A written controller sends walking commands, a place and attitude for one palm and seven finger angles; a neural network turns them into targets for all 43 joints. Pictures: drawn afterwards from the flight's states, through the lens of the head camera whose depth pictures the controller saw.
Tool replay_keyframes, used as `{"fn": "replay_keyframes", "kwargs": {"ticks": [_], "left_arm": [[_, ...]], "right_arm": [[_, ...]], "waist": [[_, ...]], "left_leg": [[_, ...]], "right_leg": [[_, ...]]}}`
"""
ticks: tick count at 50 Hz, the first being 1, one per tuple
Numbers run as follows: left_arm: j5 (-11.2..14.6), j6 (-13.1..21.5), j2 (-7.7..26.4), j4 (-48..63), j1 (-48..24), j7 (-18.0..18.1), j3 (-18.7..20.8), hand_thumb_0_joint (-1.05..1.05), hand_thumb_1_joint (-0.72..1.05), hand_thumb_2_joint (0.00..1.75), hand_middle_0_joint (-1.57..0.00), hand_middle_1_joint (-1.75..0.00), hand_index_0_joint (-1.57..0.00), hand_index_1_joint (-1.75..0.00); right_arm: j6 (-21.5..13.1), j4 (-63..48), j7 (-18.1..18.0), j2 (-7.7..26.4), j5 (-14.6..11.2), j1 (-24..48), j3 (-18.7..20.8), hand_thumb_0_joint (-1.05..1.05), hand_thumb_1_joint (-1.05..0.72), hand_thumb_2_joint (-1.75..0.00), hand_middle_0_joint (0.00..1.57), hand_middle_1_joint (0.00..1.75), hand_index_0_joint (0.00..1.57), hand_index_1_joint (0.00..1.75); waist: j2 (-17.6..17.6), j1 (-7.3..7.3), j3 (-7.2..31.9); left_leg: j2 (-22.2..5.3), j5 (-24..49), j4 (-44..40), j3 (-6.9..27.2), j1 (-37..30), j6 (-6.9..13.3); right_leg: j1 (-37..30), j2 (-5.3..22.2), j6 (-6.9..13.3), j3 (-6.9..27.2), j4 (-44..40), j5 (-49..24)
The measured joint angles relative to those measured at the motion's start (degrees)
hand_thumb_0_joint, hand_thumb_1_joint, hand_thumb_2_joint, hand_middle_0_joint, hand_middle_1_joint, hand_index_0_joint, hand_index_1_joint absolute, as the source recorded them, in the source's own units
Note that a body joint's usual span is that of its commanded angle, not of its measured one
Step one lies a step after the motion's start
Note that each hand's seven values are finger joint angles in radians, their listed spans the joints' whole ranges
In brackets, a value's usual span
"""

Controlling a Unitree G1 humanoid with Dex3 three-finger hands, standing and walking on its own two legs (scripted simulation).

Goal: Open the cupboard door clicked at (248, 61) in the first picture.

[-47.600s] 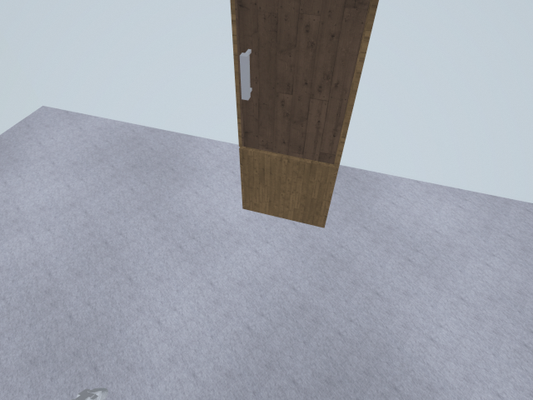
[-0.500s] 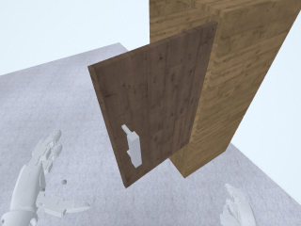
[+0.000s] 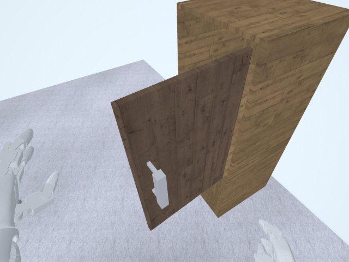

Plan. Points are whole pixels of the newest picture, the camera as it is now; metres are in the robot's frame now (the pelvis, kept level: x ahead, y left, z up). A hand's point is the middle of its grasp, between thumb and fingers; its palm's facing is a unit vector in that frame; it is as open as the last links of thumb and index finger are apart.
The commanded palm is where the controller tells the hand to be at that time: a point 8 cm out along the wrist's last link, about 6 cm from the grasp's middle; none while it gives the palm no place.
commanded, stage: draw the hand back to the body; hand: left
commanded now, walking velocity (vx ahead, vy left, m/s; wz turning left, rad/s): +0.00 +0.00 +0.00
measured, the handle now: (156, 184) +0.32 +0.10 -0.02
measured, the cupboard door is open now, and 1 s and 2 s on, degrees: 95 95 95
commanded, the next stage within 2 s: step back with the hand held close in 0.42 s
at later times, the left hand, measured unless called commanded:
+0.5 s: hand (45, 190) +0.18 +0.25 +0.16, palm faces +0.46 -0.78 -0.42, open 7.4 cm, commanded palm +0.13 +0.28 +0.17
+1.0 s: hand (26, 210) +0.15 +0.26 +0.16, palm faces +0.33 -0.78 -0.54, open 7.4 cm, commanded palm +0.09 +0.30 +0.18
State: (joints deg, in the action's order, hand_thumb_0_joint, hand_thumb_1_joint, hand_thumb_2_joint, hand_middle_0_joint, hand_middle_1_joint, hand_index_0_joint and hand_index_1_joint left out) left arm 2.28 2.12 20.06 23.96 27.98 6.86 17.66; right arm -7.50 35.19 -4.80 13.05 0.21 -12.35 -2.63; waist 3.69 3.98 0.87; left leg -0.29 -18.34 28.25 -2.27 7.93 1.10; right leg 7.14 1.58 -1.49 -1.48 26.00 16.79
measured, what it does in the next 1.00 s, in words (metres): shifts its weight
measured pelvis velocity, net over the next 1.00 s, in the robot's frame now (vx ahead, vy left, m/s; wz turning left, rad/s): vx -0.06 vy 0.01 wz -0.04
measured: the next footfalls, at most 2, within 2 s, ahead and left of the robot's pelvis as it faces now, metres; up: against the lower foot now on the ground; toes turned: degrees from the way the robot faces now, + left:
right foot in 1.66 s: -0.27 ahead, -0.12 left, +0.00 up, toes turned +1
left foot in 1.84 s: -0.22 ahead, +0.09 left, +0.00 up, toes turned +0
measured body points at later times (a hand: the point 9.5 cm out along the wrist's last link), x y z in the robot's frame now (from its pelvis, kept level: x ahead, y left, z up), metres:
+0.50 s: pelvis -0.01 -0.02 +0.01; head -0.02 -0.04 +0.45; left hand +0.15 +0.29 +0.18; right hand +0.18 -0.23 -0.08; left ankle -0.03 +0.10 -0.74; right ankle -0.03 -0.14 -0.74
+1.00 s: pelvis -0.06 +0.01 +0.00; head -0.04 +0.00 +0.45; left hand +0.12 +0.30 +0.19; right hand +0.11 -0.24 -0.08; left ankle -0.03 +0.10 -0.74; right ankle -0.03 -0.14 -0.74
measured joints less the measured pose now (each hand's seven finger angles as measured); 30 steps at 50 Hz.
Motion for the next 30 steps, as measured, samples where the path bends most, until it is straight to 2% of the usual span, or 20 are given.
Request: {"fn": "replay_keyframes", "kwargs": {"ticks": [6, 12, 17, 28, 30], "left_arm": [[0.45, 1.07, 0.38, -0.34, -1.97, -0.06, 2.82, 0.00, 0.73, 0.82, -0.21, -0.31, -0.20, -0.30], [0.46, 0.88, -1.33, -1.93, -1.94, -0.62, 1.66, 0.01, 0.84, 0.87, -0.21, -0.31, -0.20, -0.30], [0.25, 0.68, -1.28, -1.46, -0.92, -0.96, 0.55, 0.01, 0.88, 0.89, -0.21, -0.31, -0.21, -0.30], [0.44, 1.62, -0.93, -2.62, -2.33, -0.89, 1.79, 0.01, 0.89, 0.90, -0.21, -0.31, -0.21, -0.30], [0.28, 2.69, -0.96, -2.41, -2.25, -1.11, 2.47, 0.01, 0.89, 0.90, -0.21, -0.31, -0.21, -0.30]], "right_arm": [[0.49, 0.74, 0.39, 0.41, 0.08, 1.02, 0.68, 0.02, -0.90, -0.90, 0.20, 0.30, 0.20, 0.30], [1.16, 1.08, 0.81, 0.50, 0.26, 1.32, 1.20, 0.02, -0.90, -0.90, 0.20, 0.30, 0.20, 0.30], [1.05, 1.77, 0.67, 0.25, 0.43, 0.91, 1.30, 0.02, -0.90, -0.90, 0.20, 0.30, 0.20, 0.30], [0.73, 2.56, 0.59, 0.03, 0.42, 1.30, 1.46, 0.02, -0.90, -0.90, 0.20, 0.30, 0.20, 0.30], [1.37, 1.95, 0.61, 0.27, 0.26, 1.57, 1.11, 0.02, -0.90, -0.90, 0.20, 0.30, 0.20, 0.30]], "waist": [[0.11, 0.39, -1.03], [0.32, 0.38, -1.75], [0.29, 0.40, -1.71], [0.68, 0.35, -2.48], [0.78, -0.13, -1.98]], "left_leg": [[-0.33, 1.10, -2.24, 0.00, -2.01, -0.30], [-0.54, 2.07, -3.86, -0.10, -2.98, -0.54], [-0.87, 2.34, -4.42, -0.05, -3.65, -0.86], [-1.54, 3.10, -5.11, 0.11, -4.36, -1.37], [-1.86, 3.04, -4.33, 0.30, -2.79, -1.38]], "right_leg": [[-2.04, -0.40, 0.31, -0.04, -2.38, -1.19], [-2.78, -0.65, 0.59, 0.04, -3.63, -1.99], [-3.42, -1.00, 0.91, -0.03, -4.14, -2.22], [-4.24, -1.69, 1.47, -0.18, -5.10, -3.08], [-3.21, -2.01, 1.51, -0.36, -5.40, -3.49]]}}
